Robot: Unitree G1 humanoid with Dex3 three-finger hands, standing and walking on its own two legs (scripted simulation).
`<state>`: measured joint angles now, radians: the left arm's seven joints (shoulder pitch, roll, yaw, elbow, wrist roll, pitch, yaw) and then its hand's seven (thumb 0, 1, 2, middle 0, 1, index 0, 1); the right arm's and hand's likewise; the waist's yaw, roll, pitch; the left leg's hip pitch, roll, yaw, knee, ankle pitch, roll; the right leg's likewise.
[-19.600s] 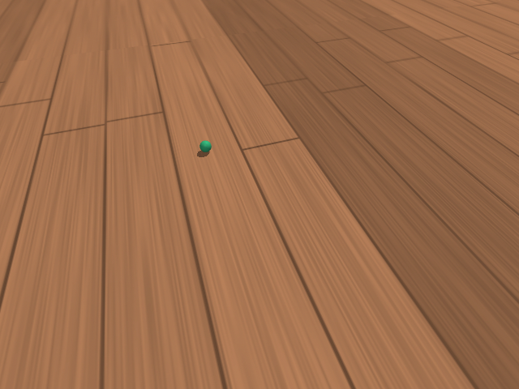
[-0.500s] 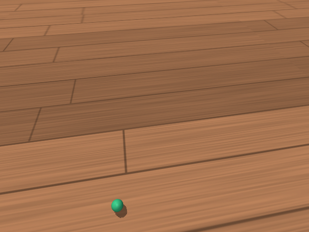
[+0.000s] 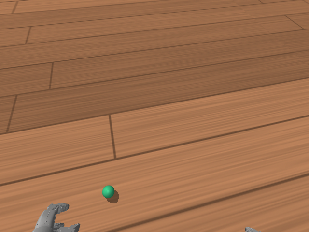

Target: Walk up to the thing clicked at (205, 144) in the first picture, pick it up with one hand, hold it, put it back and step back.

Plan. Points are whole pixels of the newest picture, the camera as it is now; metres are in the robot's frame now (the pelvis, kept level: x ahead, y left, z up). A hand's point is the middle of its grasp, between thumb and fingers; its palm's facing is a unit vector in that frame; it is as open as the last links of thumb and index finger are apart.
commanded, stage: rise first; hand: left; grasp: from above
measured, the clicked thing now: (108, 191) +0.42 +0.29 -0.72
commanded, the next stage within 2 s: none
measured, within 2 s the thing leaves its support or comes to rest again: neither
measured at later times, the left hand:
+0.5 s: hand out of the picture +0.15 +0.27 -0.20, palm faces -0.09 -0.89 -0.44, open 14.1 cm
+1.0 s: hand out of the picture +0.12 +0.29 -0.25, palm faces -0.20 -0.83 -0.53, open 14.1 cm
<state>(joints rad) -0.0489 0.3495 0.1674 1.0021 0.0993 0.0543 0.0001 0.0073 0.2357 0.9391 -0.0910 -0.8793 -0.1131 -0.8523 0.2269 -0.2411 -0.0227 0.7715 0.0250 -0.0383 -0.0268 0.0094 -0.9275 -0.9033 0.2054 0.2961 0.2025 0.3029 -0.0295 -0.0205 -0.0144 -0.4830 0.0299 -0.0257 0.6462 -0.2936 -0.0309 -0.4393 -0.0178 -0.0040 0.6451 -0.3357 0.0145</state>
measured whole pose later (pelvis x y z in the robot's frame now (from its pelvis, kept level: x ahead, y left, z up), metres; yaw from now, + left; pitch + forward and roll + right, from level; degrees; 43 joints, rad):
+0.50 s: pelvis +0.00 +0.01 -0.06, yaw -1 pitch +17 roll -2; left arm 0.20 0.32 0.16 0.54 0.20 0.24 0.02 0.00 -0.52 0.99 -0.07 -1.07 -0.07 -1.07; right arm 0.19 -0.23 -0.03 0.59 0.00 -0.14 -0.04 0.01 -0.90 -0.90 0.21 0.30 0.20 0.30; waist -0.03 0.00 -0.11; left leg -0.88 0.04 -0.04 1.09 -0.51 -0.02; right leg -0.81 -0.01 -0.01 1.05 -0.53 0.03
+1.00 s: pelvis -0.02 +0.02 -0.12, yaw -1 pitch +22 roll -3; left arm 0.26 0.36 0.14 0.38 0.29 0.22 0.03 0.00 -0.52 0.97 -0.06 -1.07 -0.06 -1.07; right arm 0.18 -0.24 -0.02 0.55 0.00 -0.18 -0.03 0.01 -0.87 -0.89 0.21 0.30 0.20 0.30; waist -0.02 0.01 -0.15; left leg -1.20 0.03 -0.06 1.38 -0.57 -0.02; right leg -1.12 -0.01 -0.01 1.33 -0.60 0.04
